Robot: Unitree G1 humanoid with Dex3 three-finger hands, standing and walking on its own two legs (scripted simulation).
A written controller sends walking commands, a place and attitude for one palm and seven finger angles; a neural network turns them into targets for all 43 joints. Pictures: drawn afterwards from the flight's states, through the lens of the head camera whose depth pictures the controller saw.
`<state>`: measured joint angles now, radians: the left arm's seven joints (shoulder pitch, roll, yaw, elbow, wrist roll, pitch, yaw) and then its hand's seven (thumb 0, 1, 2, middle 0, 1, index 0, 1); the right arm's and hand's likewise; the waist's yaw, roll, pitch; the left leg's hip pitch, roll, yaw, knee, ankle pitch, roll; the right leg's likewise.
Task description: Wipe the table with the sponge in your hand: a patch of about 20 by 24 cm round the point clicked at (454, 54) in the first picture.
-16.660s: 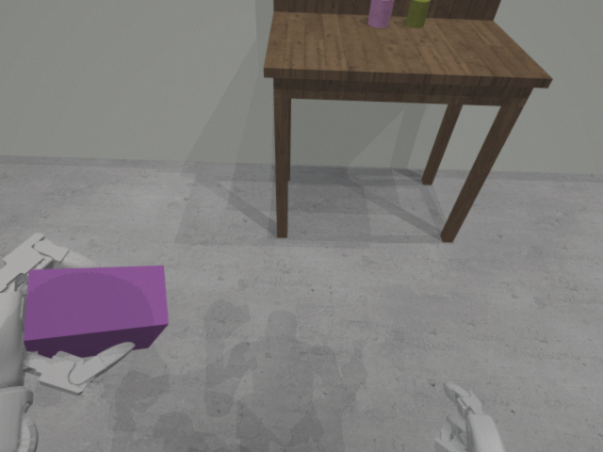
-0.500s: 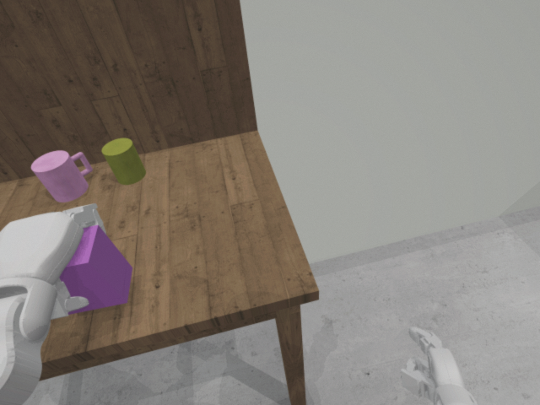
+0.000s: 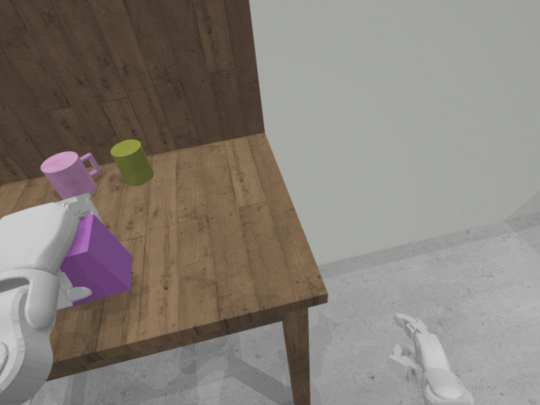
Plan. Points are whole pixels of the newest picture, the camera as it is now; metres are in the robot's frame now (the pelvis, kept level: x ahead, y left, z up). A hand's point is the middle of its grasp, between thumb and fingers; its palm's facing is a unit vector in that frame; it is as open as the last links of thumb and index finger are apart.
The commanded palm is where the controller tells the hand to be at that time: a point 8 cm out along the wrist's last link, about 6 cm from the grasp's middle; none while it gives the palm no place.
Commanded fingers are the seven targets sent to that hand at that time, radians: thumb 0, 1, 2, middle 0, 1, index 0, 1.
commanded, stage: move the sponge above the wiping area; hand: left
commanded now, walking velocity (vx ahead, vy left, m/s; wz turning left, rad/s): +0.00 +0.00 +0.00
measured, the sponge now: (81, 270) +0.23 +0.31 +0.12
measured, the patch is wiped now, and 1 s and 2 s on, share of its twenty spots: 0.00 0.00 0.00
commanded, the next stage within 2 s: none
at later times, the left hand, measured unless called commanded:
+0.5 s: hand (65, 258) +0.22 +0.31 +0.16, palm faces +0.12 -0.04 -0.99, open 10.3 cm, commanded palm +0.18 +0.29 +0.21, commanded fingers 0.00 0.10 1.30 -1.20 -1.60 -1.20 -1.60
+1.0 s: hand (78, 259) +0.23 +0.30 +0.14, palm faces +0.04 -0.05 -1.00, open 10.2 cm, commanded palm +0.19 +0.29 +0.21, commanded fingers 0.00 0.10 1.30 -1.20 -1.60 -1.20 -1.60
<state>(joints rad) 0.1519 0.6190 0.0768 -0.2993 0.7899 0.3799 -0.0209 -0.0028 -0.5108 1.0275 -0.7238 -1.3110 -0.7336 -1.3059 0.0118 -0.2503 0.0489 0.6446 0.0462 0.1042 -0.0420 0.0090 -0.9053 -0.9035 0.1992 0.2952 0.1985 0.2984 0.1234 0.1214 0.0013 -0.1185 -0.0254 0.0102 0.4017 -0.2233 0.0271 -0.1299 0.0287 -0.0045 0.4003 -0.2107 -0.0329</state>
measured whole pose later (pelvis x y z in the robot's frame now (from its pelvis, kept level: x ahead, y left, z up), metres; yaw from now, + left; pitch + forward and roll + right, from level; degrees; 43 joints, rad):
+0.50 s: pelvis +0.00 +0.00 +0.00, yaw +0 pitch -3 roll +0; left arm 0.20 0.64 0.11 -0.32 0.77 0.42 -0.07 0.00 -0.51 1.03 -0.72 -1.32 -0.73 -1.31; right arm 0.03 -0.27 0.05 0.64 0.05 0.11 -0.04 0.01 -0.91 -0.90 0.20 0.30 0.20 0.30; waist 0.10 0.13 0.00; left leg -0.12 -0.02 0.01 0.41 -0.23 0.02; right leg -0.13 0.03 -0.01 0.41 -0.22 -0.04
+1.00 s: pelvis +0.00 -0.01 +0.00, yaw +0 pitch -2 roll +0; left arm 0.16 0.64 0.08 -0.25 0.77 0.41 -0.10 0.00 -0.50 1.03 -0.72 -1.32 -0.73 -1.32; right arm 0.02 -0.28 0.05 0.63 0.05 0.10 -0.06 0.01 -0.91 -0.90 0.20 0.30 0.20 0.30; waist 0.09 0.14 0.00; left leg -0.14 -0.02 0.00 0.41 -0.23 0.02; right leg -0.15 0.04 -0.01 0.42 -0.22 -0.04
